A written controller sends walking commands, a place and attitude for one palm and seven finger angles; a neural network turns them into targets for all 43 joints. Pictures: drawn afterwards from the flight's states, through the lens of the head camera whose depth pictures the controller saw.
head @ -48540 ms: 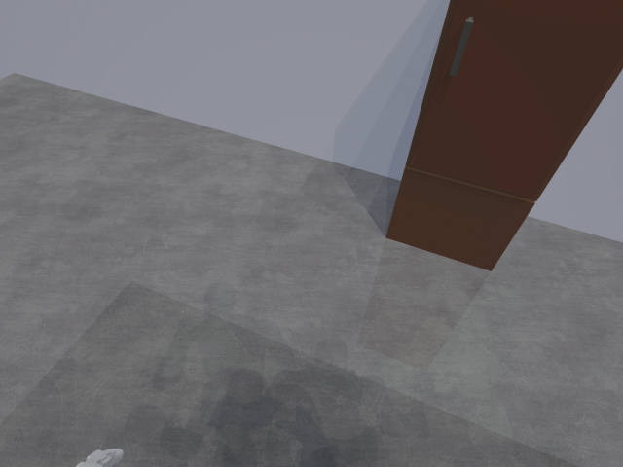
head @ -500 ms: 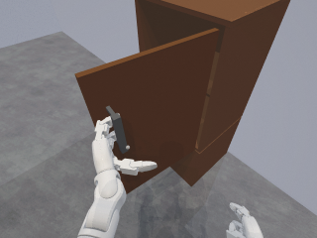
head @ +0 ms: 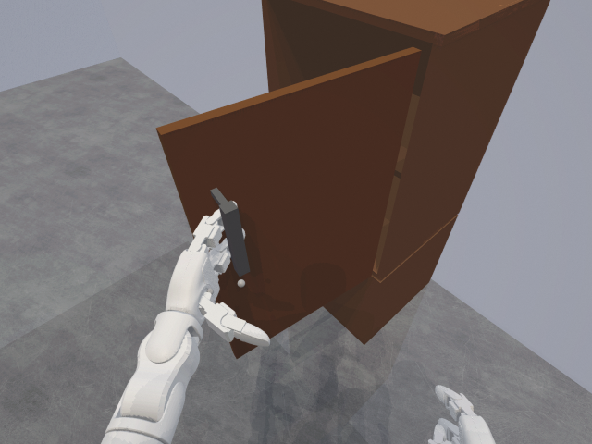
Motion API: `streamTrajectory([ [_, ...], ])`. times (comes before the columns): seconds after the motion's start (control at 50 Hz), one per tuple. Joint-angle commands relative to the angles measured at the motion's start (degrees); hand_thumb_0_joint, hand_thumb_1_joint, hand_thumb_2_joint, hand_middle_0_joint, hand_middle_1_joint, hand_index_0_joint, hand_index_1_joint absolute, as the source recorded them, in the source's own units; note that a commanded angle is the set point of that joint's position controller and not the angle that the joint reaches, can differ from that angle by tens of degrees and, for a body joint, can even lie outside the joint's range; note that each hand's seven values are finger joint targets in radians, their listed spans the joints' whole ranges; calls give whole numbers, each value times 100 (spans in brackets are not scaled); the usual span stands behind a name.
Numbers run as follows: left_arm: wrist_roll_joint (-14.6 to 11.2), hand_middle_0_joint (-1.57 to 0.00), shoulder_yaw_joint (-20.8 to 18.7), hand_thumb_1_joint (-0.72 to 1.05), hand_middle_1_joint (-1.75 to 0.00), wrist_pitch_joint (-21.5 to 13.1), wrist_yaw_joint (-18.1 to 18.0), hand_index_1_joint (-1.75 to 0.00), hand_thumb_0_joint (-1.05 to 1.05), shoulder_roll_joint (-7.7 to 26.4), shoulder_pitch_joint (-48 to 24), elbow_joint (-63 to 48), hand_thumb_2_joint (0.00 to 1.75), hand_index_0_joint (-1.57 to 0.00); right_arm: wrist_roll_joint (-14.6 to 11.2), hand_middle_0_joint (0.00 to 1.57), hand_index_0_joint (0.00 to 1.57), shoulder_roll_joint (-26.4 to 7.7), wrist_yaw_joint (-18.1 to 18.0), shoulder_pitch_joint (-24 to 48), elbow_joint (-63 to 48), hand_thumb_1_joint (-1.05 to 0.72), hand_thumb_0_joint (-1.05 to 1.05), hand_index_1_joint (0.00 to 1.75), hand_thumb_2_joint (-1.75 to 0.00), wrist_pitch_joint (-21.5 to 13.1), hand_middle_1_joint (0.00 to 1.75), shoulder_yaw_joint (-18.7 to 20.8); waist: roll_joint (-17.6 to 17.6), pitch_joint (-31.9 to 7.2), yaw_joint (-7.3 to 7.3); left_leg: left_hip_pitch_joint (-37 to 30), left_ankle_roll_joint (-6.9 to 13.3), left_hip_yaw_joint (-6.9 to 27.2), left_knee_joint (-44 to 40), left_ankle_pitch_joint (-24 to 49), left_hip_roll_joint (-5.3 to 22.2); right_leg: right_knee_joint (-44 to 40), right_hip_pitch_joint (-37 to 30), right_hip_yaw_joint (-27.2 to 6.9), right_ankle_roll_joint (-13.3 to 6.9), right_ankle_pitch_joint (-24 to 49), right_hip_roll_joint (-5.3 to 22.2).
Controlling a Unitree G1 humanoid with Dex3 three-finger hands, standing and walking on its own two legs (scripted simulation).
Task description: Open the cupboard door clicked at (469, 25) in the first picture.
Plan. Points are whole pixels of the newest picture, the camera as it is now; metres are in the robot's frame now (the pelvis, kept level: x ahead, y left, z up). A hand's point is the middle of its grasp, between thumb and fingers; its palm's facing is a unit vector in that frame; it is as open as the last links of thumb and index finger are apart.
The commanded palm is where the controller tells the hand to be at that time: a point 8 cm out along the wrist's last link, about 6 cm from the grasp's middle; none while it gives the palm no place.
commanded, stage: slide the hand sideways off the handle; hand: left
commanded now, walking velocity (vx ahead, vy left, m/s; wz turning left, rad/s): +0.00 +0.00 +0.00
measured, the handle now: (230, 233) +0.38 +0.13 +0.10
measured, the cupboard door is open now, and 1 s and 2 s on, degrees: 82 83 83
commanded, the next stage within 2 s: draw the hand back to the body in 0.88 s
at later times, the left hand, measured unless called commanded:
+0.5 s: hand (213, 315) +0.25 +0.12 +0.09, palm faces -0.02 -1.00 -0.05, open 16.4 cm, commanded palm +0.22 +0.18 +0.09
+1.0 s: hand (176, 345) +0.21 +0.16 +0.09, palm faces -0.03 -1.00 -0.05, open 16.3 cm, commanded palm +0.19 +0.22 +0.09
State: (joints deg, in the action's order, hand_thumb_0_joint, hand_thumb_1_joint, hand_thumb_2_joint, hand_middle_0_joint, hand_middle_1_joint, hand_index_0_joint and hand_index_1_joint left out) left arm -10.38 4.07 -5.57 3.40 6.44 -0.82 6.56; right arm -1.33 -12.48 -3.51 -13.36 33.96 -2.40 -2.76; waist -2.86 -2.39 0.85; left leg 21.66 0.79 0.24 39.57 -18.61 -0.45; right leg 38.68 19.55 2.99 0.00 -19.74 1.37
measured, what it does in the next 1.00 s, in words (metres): stands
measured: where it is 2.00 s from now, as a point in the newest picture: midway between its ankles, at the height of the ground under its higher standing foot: outside the picture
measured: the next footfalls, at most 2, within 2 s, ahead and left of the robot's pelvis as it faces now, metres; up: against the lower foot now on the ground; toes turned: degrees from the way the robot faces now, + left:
none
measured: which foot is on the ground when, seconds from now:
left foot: down 0.00-1.00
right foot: down 0.00-1.00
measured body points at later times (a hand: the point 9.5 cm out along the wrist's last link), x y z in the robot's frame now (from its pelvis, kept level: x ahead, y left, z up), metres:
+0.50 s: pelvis +0.03 -0.02 +0.00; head +0.03 -0.04 +0.45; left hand +0.24 +0.18 +0.10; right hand +0.21 -0.24 -0.08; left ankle +0.02 +0.11 -0.72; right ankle +0.01 -0.12 -0.72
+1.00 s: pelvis +0.02 -0.02 -0.01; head +0.02 -0.04 +0.44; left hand +0.21 +0.21 +0.09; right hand +0.20 -0.25 -0.08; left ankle +0.02 +0.11 -0.72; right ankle +0.01 -0.12 -0.72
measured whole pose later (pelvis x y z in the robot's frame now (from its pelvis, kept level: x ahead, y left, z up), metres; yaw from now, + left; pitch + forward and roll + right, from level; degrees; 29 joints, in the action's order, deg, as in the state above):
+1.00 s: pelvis +0.02 -0.02 -0.01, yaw +0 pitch +3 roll -1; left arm -17.6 -9.6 -10.6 17.4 13.6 25.1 -10.5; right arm -1.6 -14.5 -4.6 -14.2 31.4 -11.5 -1.4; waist -3.3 -3.7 1.6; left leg 25.9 -1.0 2.0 45.0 -22.4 1.3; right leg 43.3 23.2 4.6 -1.7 -23.5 -0.4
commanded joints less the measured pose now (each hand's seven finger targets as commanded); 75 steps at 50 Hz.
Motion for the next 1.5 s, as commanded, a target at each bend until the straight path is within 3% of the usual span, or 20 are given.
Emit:
streamTrajectory([
  [0.0, 228, -15, 108, -50, -30, -416, -109, -30, 0, -18, -960, -1631, 30, -15, 10, 20, 20, -546, 92, 768, -1113, -90, 0, 30, -90, -490, 30, 204, 483, -771, 22, -528, -27, 247, -785, 297, 66, -544, 198, 133, -165, 450, -194],
  [0.1, 474, -15, -75, -50, -30, -414, -189, -30, 0, 284, -522, -1957, 30, -15, 52, 20, 20, -547, 165, 710, -1210, -90, 0, 30, -90, -476, 30, 217, 267, -810, 66, -490, -10, 117, -715, 481, 67, -501, 59, 47, -193, 640, -190],
  [0.14, 389, -15, -444, -50, -30, -355, -136, -30, 0, 572, -135, -1982, 30, -15, 62, 20, 20, -565, 145, 706, -1205, -90, 0, 30, -90, -453, 30, 223, 315, -848, 152, -439, 1, 65, -688, 579, 58, -547, -111, 7, -195, 787, -203],
  [0.2, 233, -15, -429, -50, -30, -312, 14, -30, 0, 447, 71, -2275, 30, -15, 52, 20, 20, -533, 114, 767, -1285, -90, 0, 30, -90, -458, 30, 206, 281, -847, 108, -464, 8, -5, -627, 732, 28, -534, -165, 4, -162, 1093, -204],
  [0.3, 6, -15, -772, -50, -30, -492, 165, -30, 0, 667, 726, -2884, 30, -15, 48, 20, 20, -529, 70, 694, -1310, -90, 0, 30, -90, -576, 30, 233, 253, -1037, 128, -546, 12, -25, -496, 1205, 15, -430, -349, -2, -141, 1727, -219],
  [0.34, -41, -15, -870, -50, -30, -603, 258, -30, 0, 791, 1079, -3004, 30, -15, 46, 20, 20, -556, 66, 591, -1288, -90, 0, 30, -90, -631, 30, 252, 420, -1054, 73, -503, 31, -22, -407, 1318, 13, -404, -375, -9, -117, 1911, -233],
  [0.4, -91, -15, -713, -50, -30, -728, 473, -30, 0, 696, 1264, -3173, 30, -15, 40, 20, 20, -577, 56, 531, -1279, -90, 0, 30, -90, -726, 30, 273, 277, -895, -31, -468, 41, -11, -286, 1353, -7, -331, -162, -25, -83, 2067, -221],
  [0.48, -208, -15, -966, -50, -30, -706, 739, -30, 0, 956, 1483, -3065, 30, -15, 34, 20, 20, -646, -2, 493, -1260, -90, 0, 30, -90, -784, 30, 280, 286, -705, -53, -219, 49, 4, -178, 1114, -54, -342, -28, -93, -53, 1898, -190],
  [0.54, -327, -15, -1310, -50, -30, -689, 851, -30, 0, 1194, 1578, -2923, 30, -15, 36, 20, 20, -675, -69, 503, -1241, -90, 0, 30, -90, -811, 30, 286, 483, -701, -16, -70, 50, 12, -100, 990, -76, -404, -79, -200, -31, 1750, -160],
  [0.66, -650, -15, -1826, -50, -30, -870, 1094, -30, 0, 1381, 2149, -2976, 30, -15, 9, 20, 20, -642, -113, 500, -1266, -90, 0, 30, -90, -924, 30, 287, 419, -1106, 130, 3, 14, 12, 32, 1221, -105, -285, -462, -366, 56, 2509, -46],
  [0.78, -786, -15, -1862, -50, -30, -880, 1398, -30, 0, 1450, 2382, -2924, 30, -15, -35, 20, 20, -707, -114, 447, -1264, -90, 0, 30, -90, -1064, 30, 326, 304, -808, 73, 109, 24, 53, 69, 1150, -92, -277, -179, -312, 57, 2308, -77],
  [0.86, -841, -15, -1743, -50, -30, -858, 1497, -30, 0, 1398, 2103, -2996, 30, -15, -52, 20, 20, -755, -156, 505, -1294, -90, 0, 30, -90, -1152, 30, 332, 340, -574, 8, 174, 40, 79, 69, 842, -81, -369, 110, -303, 33, 1556, -113],
  [1.02, -778, -15, -1931, -50, -30, -991, 1256, -30, 0, 1604, 1718, -3240, 30, -15, -73, 20, 20, -733, -209, 528, -1208, -90, 0, 30, -90, -1363, 30, 307, -9, -837, 87, 12, 26, 155, -46, 500, -58, -377, 199, -198, -77, 640, -163],
  [1.12, -748, -15, -1844, -50, -30, -659, 1210, -30, 0, 1541, 1929, -3272, 30, -15, -116, 20, 20, -723, -199, 598, -1220, -90, 0, 30, -90, -1409, 30, 251, -62, -681, 123, -49, 24, 185, -266, 435, -26, -416, 140, -32, -82, 625, -204],
  [1.16, -773, -15, -1949, -50, -30, -449, 1215, -30, 0, 1573, 2058, -3064, 30, -15, -122, 20, 20, -725, -212, 640, -1194, -90, 0, 30, -90, -1411, 30, 249, 177, -477, 143, 33, 31, 195, -327, 348, -6, -517, 116, -34, -63, 516, -205],
  [1.22, -794, -15, -1951, -50, -30, -210, 1242, -30, 0, 1594, 1794, -3266, 30, -15, -135, 20, 20, -744, -247, 675, -1221, -90, 0, 30, -90, -1417, 30, 208, 6, -342, 139, -74, 26, 227, -473, 216, 0, -595, 156, 28, -68, 335, -222],
  [1.36, -788, -15, -2029, -50, -30, -108, 1186, -30, 0, 1652, 1722, -3803, 30, -15, -132, 20, 20, -746, -236, 664, -1179, -90, 0, 30, -90, -1568, 30, 167, -118, -445, 152, -404, 13, 268, -636, 486, 17, -658, -29, 123, -93, 608, -260],
  [1.44, -804, -16, -2259, -36, -30, 62, 1248, -30, 0, 1823, 1714, -3560, 36, -16, -133, 20, 20, -785, -266, 663, -1056, -90, 0, 30, -90, -1583, 30, 165, 96, -325, 150, -449, 23, 285, -711, 468, 29, -810, -124, 117, -85, 578, -277],
  [1.46, -818, -16, -2247, -32, -30, 107, 1294, -30, 0, 1811, 1673, -3676, 37, -16, -142, 20, 20, -784, -271, 696, -1091, -90, 0, 30, -90, -1594, 30, 162, -94, -390, 181, -497, 17, 272, -758, 453, 19, -822, -145, 117, -83, 558, -258],
  [1.48, 64, -16, -2407, -29, -30, -85, 267, -30, 0, 2445, 1331, -4250, 39, -16, 5, 20, 20, -668, -367, 834, -1025, -90, 0, 30, -90, -1497, 30, 170, -57, -118, 321, -505, 25, 203, -975, 292, 42, -1210, -291, -166, -131, 416, -183],
])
